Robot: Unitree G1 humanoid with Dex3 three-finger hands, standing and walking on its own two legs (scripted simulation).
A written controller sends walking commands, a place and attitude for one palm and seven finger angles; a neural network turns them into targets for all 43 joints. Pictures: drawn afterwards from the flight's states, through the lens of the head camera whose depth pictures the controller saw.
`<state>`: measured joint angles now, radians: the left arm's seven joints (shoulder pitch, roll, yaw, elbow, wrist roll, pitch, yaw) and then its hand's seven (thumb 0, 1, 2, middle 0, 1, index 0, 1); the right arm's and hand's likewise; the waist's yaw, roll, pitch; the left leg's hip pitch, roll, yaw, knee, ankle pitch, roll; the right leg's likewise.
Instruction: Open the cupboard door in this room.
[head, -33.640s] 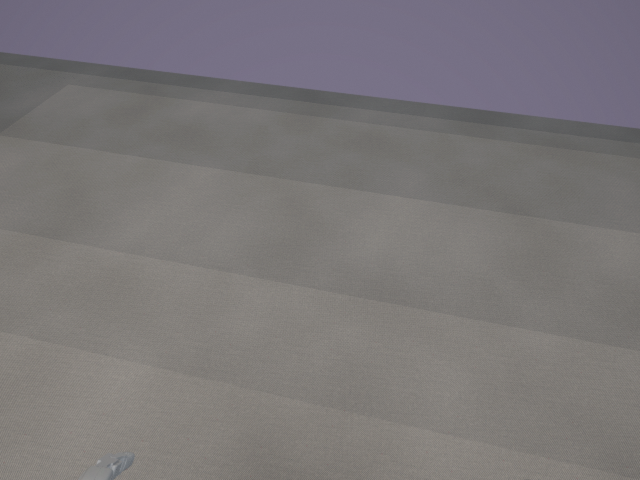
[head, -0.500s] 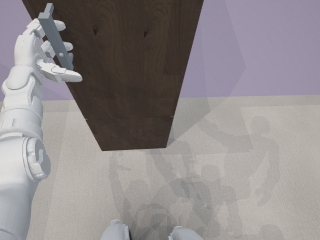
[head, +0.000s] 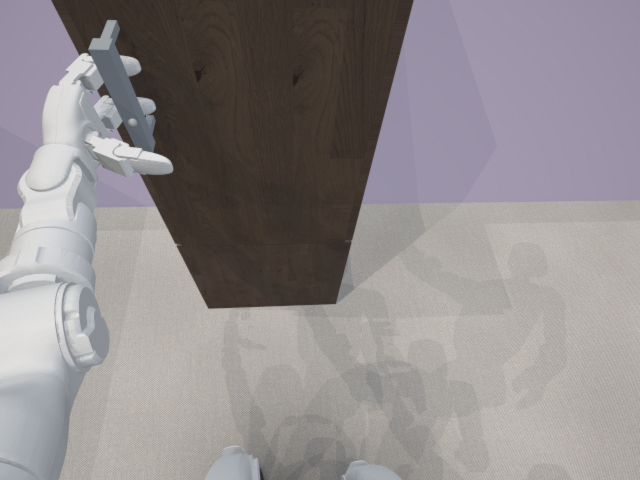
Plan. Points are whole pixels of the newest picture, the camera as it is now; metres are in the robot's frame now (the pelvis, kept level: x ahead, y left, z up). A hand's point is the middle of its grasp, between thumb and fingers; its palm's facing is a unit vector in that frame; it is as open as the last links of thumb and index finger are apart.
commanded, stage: slide the fingers in behind the handle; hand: left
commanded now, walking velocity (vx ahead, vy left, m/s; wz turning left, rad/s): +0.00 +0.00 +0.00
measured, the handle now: (130, 92) +0.57 +0.18 +0.13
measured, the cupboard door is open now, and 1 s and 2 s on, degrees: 0 0 41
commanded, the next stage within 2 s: close the thumb around the handle in 0.02 s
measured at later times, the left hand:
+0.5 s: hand (131, 123) +0.51 +0.17 +0.13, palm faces -0.03 -1.00 +0.01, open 10.0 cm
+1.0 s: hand (141, 122) +0.52 +0.16 +0.13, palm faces -0.03 -1.00 +0.01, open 5.6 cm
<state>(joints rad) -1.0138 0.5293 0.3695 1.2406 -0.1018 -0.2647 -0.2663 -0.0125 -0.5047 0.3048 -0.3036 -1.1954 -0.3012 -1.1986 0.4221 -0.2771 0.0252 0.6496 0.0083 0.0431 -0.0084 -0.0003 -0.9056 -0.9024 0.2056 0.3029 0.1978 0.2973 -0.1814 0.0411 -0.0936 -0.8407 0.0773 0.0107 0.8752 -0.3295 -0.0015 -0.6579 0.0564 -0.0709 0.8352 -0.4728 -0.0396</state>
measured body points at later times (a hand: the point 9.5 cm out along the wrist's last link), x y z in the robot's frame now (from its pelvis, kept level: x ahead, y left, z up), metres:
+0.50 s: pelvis -0.01 +0.01 +0.00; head +0.09 +0.02 +0.44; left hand +0.51 +0.23 +0.14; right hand -0.02 -0.25 -0.12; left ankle +0.05 +0.12 -0.69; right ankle -0.05 -0.10 -0.69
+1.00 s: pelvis -0.01 +0.01 +0.00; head +0.09 +0.02 +0.44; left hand +0.51 +0.22 +0.13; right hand -0.04 -0.25 -0.11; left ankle +0.05 +0.12 -0.69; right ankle -0.05 -0.10 -0.69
